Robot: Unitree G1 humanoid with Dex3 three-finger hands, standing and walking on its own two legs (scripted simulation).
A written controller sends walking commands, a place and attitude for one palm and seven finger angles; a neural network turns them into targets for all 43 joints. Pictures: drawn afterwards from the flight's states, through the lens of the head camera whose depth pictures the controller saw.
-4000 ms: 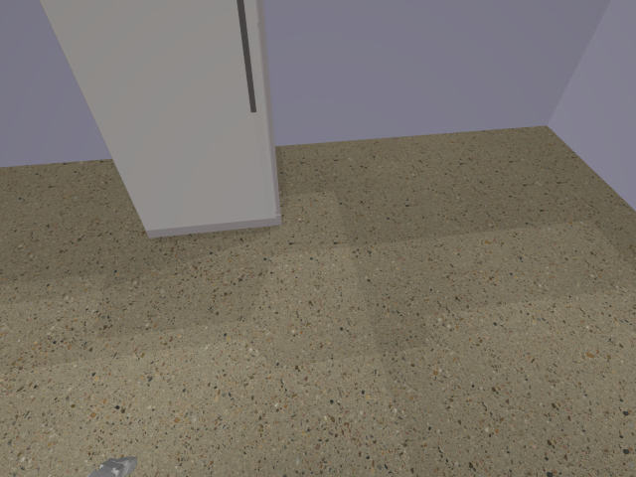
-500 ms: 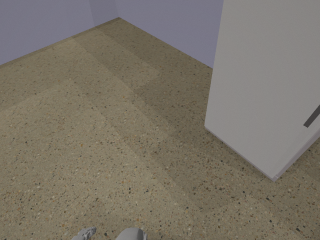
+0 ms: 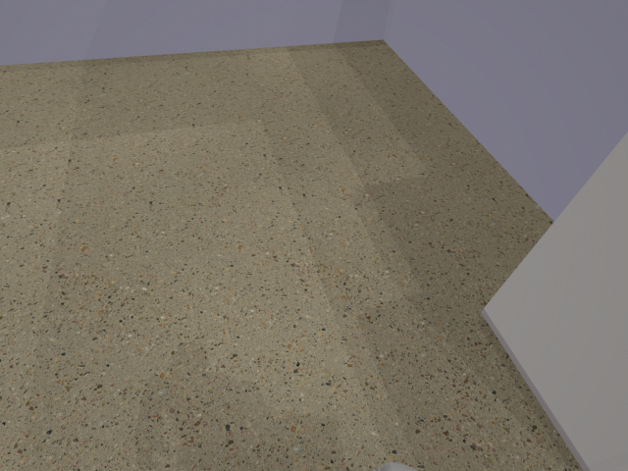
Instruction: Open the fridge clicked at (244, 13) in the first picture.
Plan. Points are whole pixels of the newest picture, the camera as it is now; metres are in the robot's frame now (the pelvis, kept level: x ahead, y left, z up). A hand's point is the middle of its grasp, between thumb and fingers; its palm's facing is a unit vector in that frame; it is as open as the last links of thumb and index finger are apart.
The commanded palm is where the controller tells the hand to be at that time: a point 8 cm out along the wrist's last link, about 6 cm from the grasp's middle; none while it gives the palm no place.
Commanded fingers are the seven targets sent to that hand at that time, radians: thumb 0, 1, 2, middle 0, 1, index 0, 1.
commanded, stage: walk to a spot facing it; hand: right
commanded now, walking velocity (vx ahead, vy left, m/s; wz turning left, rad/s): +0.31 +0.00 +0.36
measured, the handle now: out of the picture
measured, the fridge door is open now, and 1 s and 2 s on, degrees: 0 0 0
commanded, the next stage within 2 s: turn to face it in 0.70 s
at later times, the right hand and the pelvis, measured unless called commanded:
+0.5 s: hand (491, 463) +0.20 -0.26 -0.18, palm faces -0.17 +0.97 -0.17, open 7.4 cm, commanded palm none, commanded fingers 0.00 -0.90 -0.90 0.20 0.30 0.20 0.30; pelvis +0.14 -0.07 +0.00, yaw +15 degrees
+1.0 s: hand (383, 315) +0.42 -0.10 -0.15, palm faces -0.49 +0.84 -0.23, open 7.4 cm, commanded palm none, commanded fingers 0.00 -0.90 -0.90 0.20 0.30 0.20 0.30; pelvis +0.21 -0.02 -0.01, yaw +27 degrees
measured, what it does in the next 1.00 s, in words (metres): walks ahead, turning left: right foot, then left foot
